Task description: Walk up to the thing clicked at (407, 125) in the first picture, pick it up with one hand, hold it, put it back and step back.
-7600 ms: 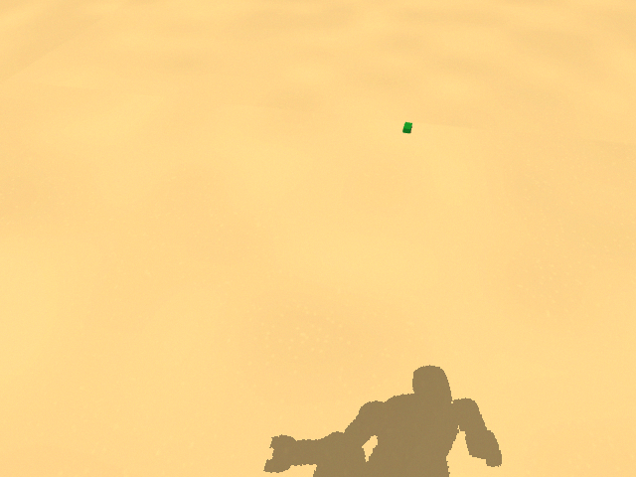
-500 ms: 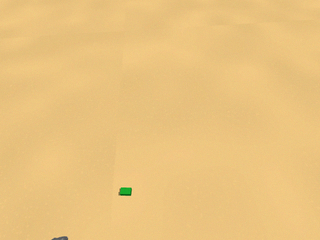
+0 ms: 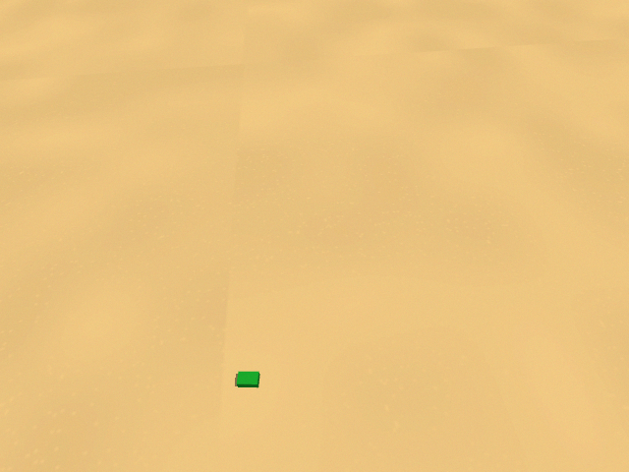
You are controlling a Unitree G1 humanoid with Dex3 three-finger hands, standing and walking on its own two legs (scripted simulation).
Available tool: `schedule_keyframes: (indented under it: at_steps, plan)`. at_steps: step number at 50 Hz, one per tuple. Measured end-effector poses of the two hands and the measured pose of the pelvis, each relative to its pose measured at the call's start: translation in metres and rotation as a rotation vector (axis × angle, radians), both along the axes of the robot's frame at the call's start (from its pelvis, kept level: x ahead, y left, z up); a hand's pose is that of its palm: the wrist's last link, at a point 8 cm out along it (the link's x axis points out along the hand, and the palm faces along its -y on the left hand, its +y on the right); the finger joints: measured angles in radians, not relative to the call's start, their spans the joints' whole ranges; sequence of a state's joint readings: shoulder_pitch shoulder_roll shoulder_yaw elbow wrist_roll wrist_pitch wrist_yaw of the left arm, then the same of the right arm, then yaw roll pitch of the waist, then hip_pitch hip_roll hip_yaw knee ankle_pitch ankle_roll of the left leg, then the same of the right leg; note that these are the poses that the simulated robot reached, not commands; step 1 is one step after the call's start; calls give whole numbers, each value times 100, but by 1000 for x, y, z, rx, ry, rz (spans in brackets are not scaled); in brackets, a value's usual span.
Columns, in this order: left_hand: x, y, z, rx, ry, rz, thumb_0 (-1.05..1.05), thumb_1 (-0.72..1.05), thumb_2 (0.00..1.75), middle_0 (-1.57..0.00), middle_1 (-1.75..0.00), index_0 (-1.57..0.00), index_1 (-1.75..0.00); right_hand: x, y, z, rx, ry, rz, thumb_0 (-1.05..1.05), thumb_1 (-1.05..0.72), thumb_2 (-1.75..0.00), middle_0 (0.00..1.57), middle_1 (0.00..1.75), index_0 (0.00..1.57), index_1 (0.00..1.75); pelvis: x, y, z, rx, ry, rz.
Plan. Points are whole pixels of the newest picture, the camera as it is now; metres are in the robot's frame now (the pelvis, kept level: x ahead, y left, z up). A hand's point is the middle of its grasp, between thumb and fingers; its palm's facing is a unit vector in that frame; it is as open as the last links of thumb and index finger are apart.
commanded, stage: walk up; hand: left
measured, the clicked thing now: (248, 379) +0.53 +0.24 -0.77
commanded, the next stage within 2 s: stand in 0.14 s
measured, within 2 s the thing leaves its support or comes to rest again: neither
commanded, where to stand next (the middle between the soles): +0.12 -0.01 m, yaw -1 degrees
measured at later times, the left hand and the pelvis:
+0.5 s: hand out of the picture +0.07 +0.24 -0.15, palm faces -0.02 -0.94 -0.33, open 7.4 cm; pelvis -0.01 -0.01 +0.00, yaw +0 degrees
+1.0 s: hand out of the picture +0.06 +0.24 -0.15, palm faces -0.02 -0.94 -0.35, open 7.4 cm; pelvis -0.01 -0.02 +0.00, yaw +0 degrees
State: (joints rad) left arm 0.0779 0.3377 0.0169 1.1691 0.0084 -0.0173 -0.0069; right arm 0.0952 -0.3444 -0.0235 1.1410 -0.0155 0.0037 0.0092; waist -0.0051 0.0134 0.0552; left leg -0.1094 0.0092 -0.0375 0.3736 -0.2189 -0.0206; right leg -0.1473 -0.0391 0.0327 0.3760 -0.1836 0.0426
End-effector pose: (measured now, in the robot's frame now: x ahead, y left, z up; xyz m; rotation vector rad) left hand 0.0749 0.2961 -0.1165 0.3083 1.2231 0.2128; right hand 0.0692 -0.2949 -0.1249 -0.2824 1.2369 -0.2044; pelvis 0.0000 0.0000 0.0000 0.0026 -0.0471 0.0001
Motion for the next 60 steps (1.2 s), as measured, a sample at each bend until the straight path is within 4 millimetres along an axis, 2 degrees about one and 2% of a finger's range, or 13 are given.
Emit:
schedule_keyframes:
  at_steps: [19,46,60]
  plan:
    - [-2,-8,0,-8,-3,-12,1,91,90,-21,-30,-20,-30,3,-9,5,-13,-12,16,0,-91,-89,21,30,20,30,-6,-7,1,2,-2,2]
    - [-18,-13,2,2,4,-19,1,91,90,-21,-30,-20,-30,-21,-18,2,-7,18,10,0,-91,-89,21,30,20,30,-14,-15,1,1,-8,2]
    - [-17,-13,0,-5,6,-25,1,91,90,-21,-30,-20,-30,-26,-20,3,-18,34,5,0,-91,-89,21,30,20,30,-12,-14,1,0,-2,-1]
